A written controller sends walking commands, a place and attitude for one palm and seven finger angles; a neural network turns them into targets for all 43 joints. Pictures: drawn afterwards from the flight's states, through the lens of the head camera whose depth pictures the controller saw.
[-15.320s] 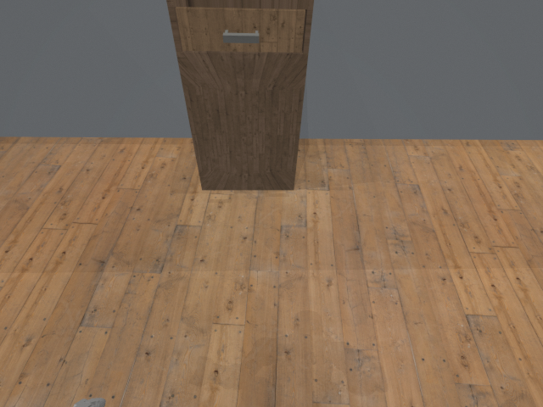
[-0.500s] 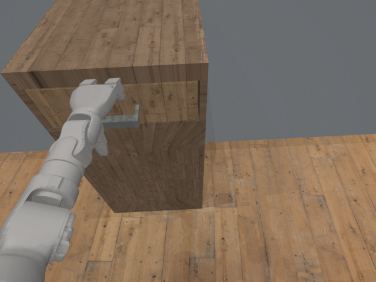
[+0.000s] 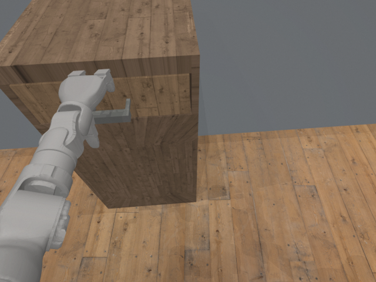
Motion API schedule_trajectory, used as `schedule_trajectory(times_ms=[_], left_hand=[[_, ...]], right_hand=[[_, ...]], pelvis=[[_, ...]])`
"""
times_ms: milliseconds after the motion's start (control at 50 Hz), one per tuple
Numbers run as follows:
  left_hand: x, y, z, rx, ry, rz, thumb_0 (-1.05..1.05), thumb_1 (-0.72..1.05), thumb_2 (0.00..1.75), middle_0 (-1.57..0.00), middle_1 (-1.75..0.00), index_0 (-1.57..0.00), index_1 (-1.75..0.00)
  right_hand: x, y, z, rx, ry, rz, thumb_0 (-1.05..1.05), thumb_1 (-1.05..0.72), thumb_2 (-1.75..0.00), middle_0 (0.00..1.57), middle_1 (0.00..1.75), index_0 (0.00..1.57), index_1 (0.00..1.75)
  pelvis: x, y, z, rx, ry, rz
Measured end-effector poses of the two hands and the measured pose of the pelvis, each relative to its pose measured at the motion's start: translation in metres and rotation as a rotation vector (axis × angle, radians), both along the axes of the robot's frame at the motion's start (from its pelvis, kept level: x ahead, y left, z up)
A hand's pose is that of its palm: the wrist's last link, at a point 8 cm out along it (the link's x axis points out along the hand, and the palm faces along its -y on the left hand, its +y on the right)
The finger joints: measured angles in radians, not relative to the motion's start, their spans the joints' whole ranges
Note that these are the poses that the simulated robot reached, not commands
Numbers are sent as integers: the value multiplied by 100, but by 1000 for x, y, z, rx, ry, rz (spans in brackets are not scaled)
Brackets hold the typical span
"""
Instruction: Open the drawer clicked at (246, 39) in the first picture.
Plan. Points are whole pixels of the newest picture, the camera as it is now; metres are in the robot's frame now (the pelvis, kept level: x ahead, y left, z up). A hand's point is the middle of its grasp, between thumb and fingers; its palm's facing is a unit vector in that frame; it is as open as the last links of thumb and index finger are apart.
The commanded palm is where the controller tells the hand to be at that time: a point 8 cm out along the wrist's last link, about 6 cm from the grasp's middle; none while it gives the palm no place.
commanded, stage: lower the fingers behind the handle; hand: left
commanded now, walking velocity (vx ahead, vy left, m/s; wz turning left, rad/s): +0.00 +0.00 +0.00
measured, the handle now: (107, 110) +0.53 +0.20 +0.04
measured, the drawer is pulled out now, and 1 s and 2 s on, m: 0.00 0.00 0.00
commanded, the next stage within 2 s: close the thumb around the handle in 1.60 s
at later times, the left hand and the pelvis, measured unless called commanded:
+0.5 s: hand (104, 116) +0.48 +0.19 +0.06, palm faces -0.03 -0.01 -1.00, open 13.8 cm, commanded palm +0.47 +0.20 +0.12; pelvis +0.00 +0.00 +0.00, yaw +0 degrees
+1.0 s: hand (105, 129) +0.47 +0.19 +0.03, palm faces -0.05 -0.01 -1.00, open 13.8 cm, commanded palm +0.45 +0.20 +0.08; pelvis +0.00 +0.00 -0.01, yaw +0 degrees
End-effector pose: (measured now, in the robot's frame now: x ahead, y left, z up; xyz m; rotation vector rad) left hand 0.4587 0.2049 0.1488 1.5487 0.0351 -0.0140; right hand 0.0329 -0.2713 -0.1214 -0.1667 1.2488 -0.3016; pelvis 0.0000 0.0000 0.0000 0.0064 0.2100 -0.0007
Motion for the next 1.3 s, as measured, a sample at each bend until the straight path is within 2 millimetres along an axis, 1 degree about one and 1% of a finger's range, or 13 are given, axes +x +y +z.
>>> schedule_trajectory(times_ms=[100,180,280,380,560,700,820,1060,1180,1240,1300], left_hand=[[1,1,-4,-1,-8,7,0,-49,30,-32,-120,-32,-120],[1,0,-12,1,11,11,0,-49,30,-31,-120,-32,-120],[1,-7,-22,2,15,-17,0,-49,30,-32,-120,-32,-120],[4,-13,-25,0,-11,-24,0,-49,30,-32,-120,-32,-120],[7,-11,-38,11,17,33,0,-49,30,-32,-120,-32,-120],[3,-12,-46,4,28,8,0,-49,30,-32,-120,-32,-120],[-3,-14,-52,-1,3,0,0,-49,30,-32,-120,-32,-120],[-11,-11,-65,15,26,24,0,-49,30,-32,-120,-32,-120],[-10,-14,-73,17,25,10,0,-49,30,-32,-120,-32,-120],[-7,-13,-77,11,22,17,0,-49,30,-32,-120,-32,-120],[-4,-11,-77,9,8,24,0,-49,30,-31,-120,-32,-120]], right_hand=[[-13,1,-2,9,45,-16,0,-90,-90,20,30,20,30],[-15,4,-3,16,56,-23,0,-90,-90,20,30,20,30],[-10,7,-4,20,46,-18,0,-90,-90,20,30,20,30],[-3,10,-6,27,27,-10,0,-90,-90,20,30,20,30],[3,10,-7,28,9,-8,0,-90,-90,20,30,21,30],[-3,4,-8,17,33,-8,0,-90,-90,20,30,21,30],[-7,0,-10,15,50,-9,0,-90,-90,20,30,21,30],[-7,-1,-12,16,34,-11,0,-90,-90,20,30,20,30],[-12,-1,-14,6,36,-7,0,-90,-90,20,30,21,30],[-17,-1,-15,1,45,-10,0,-90,-90,20,30,21,30],[-24,-1,-15,-4,57,-19,0,-90,-90,20,30,21,30]], pelvis=[[3,2,0,-2,8,-3],[4,3,0,-3,12,-4],[4,4,-1,-3,19,-1],[4,4,-3,-3,32,-3],[4,2,-5,-2,46,-4],[6,0,-6,-2,51,-1],[6,-1,-8,-2,56,1],[0,-4,-9,-2,58,5],[-4,-3,-13,-4,75,7],[-6,-3,-15,-4,85,6],[-7,-2,-16,-6,95,4]])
